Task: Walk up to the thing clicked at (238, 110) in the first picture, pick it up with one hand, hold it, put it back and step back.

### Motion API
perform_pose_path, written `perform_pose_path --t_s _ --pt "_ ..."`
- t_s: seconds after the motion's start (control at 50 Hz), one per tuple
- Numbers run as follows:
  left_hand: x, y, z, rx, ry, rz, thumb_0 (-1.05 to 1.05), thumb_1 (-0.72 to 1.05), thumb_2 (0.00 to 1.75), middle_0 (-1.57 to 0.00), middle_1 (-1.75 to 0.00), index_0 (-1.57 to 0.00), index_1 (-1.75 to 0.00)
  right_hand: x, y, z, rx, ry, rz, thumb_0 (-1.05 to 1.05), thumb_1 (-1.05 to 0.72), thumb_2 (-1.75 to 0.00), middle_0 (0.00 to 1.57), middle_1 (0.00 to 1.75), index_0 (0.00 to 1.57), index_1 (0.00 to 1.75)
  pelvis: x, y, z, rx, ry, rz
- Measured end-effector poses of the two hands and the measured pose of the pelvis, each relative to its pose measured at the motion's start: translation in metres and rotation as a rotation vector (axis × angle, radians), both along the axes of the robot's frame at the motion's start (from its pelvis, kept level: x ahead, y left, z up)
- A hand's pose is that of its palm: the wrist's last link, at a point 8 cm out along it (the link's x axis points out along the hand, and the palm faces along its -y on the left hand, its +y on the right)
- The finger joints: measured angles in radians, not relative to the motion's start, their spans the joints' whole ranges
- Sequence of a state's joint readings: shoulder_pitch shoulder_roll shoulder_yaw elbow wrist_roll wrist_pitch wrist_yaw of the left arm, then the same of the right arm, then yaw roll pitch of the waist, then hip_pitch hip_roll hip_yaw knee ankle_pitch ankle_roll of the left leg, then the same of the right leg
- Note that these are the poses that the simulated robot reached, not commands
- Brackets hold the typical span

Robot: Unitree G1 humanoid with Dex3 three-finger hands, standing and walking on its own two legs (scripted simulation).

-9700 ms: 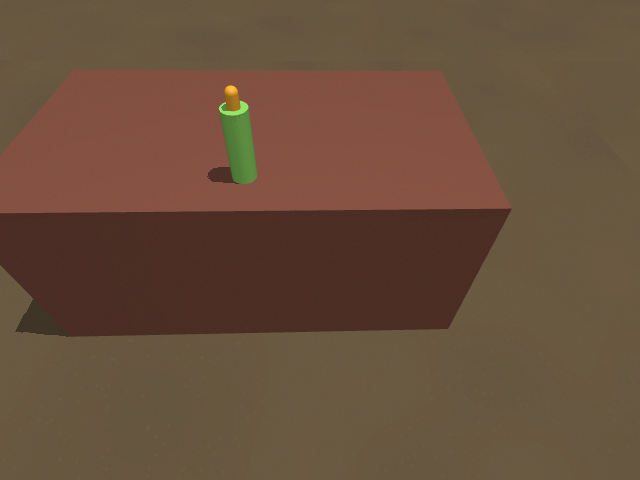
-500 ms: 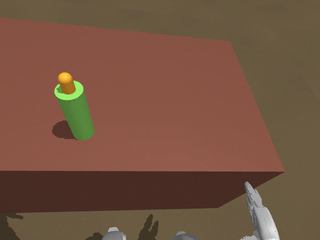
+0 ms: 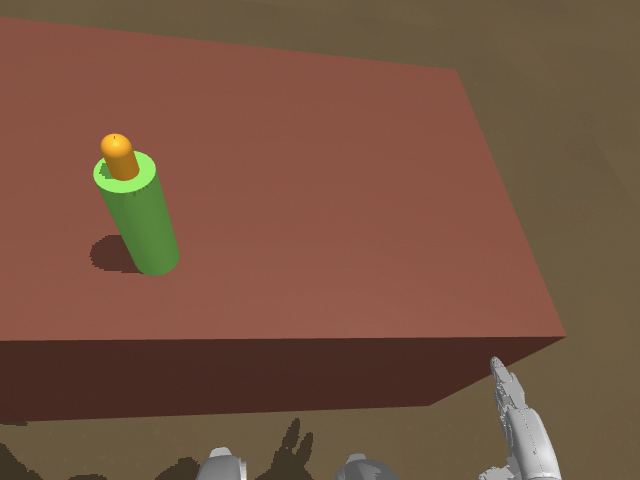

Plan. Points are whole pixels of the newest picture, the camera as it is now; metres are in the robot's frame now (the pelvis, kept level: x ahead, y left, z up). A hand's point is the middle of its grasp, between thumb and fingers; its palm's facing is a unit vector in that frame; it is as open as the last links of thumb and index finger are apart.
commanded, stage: go down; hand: left
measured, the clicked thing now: (139, 209) +0.47 +0.21 +0.02
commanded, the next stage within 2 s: approach in 0.70 s
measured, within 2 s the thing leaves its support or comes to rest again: neither
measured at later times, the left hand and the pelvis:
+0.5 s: hand out of the picture +0.36 +0.40 +0.09, palm faces +0.27 -0.96 +0.02, open 17.7 cm; pelvis +0.00 +0.00 +0.00, yaw +0 degrees
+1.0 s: hand out of the picture +0.37 +0.39 +0.08, palm faces +0.24 -0.97 +0.02, open 17.7 cm; pelvis +0.00 +0.00 +0.00, yaw +0 degrees
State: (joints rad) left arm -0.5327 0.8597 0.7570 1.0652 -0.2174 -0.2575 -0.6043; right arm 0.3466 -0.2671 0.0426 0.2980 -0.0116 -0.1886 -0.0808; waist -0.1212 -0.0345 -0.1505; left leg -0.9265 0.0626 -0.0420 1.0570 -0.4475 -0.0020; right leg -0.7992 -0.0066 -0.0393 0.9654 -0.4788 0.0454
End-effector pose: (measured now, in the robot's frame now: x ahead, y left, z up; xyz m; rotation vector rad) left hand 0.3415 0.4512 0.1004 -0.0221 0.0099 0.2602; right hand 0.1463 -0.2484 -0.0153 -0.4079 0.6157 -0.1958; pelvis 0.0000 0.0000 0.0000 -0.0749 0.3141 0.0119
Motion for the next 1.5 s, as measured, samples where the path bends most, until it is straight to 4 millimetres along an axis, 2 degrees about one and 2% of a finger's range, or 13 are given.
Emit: perform_pose_path --t_s 0.16,0.5,0.84,0.96,1.08,1.2,1.3,1.38,1.5 --pt "0.0 -0.004 -0.003 -0.007 0.019 -0.017 -0.01 -0.59 0.05 -0.05 -0.04 -0.05 -0.04 0.002 0.004 0.0 0.007 -0.001 0.005 -0.01 0.51 -0.05 0.06 0.05 0.06 0.05 0.003 0.003 0.002 -0.003 -0.001 -0.001" --pt "-0.015 -0.003 -0.008 0.001 0.008 0.01 -0.01 -0.6 0.04 -0.06 -0.04 -0.06 -0.04 0.0 -0.003 0.0 -0.008 0.004 -0.007 -0.01 0.51 -0.05 0.06 0.05 0.06 0.05 -0.002 0.001 0.001 0.002 -0.016 0.004" --pt "-0.008 -0.009 -0.007 -0.007 0.011 -0.006 -0.01 -0.61 0.03 -0.06 -0.05 -0.07 -0.05 -0.004 -0.003 -0.003 0.001 0.012 -0.017 -0.01 0.51 -0.05 0.06 0.05 0.06 0.05 -0.003 0.001 0.001 0.005 -0.012 0.001" --pt "-0.004 -0.012 -0.015 -0.005 0.035 -0.014 -0.01 -0.6 0.03 -0.06 -0.05 -0.06 -0.06 -0.001 -0.001 -0.004 -0.001 0.013 -0.006 -0.01 0.52 -0.05 0.06 0.05 0.06 0.05 -0.003 0.0 0.0 0.005 -0.001 0.002" --pt "0.011 -0.034 -0.045 -0.032 0.061 -0.053 -0.01 -0.61 0.03 -0.06 -0.05 -0.06 -0.06 0.005 0.005 -0.008 0.005 0.011 0.026 -0.01 0.53 -0.05 0.06 0.06 0.06 0.05 -0.004 0.001 -0.006 0.002 0.022 0.003" --pt "0.035 -0.078 -0.089 -0.066 0.08 -0.104 -0.01 -0.61 0.03 -0.06 -0.05 -0.05 -0.06 0.005 0.003 -0.006 -0.02 0.001 0.04 -0.01 0.53 -0.04 0.06 0.06 0.06 0.05 -0.007 0.002 -0.016 -0.002 0.051 -0.004" --pt "0.056 -0.112 -0.12 -0.077 0.064 -0.115 -0.01 -0.61 0.03 -0.06 -0.05 -0.06 -0.06 -0.004 -0.006 0.0 -0.067 0.001 0.028 -0.01 0.53 -0.04 0.06 0.06 0.06 0.05 -0.011 0.001 -0.026 -0.006 0.076 -0.016" --pt "0.067 -0.131 -0.128 -0.067 0.033 -0.099 -0.02 -0.59 0.02 -0.06 -0.04 -0.06 -0.05 -0.016 -0.015 0.001 -0.096 0.024 0.001 -0.01 0.53 -0.04 0.06 0.06 0.06 0.05 -0.012 0.0 -0.032 -0.007 0.088 -0.025" --pt "0.071 -0.148 -0.12 -0.032 0.011 -0.072 -0.02 -0.56 0.01 -0.06 -0.03 -0.06 -0.04 -0.025 -0.018 -0.005 -0.072 0.031 -0.027 -0.01 0.52 -0.05 0.06 0.05 0.06 0.05 -0.013 -0.002 -0.036 -0.005 0.091 -0.03"
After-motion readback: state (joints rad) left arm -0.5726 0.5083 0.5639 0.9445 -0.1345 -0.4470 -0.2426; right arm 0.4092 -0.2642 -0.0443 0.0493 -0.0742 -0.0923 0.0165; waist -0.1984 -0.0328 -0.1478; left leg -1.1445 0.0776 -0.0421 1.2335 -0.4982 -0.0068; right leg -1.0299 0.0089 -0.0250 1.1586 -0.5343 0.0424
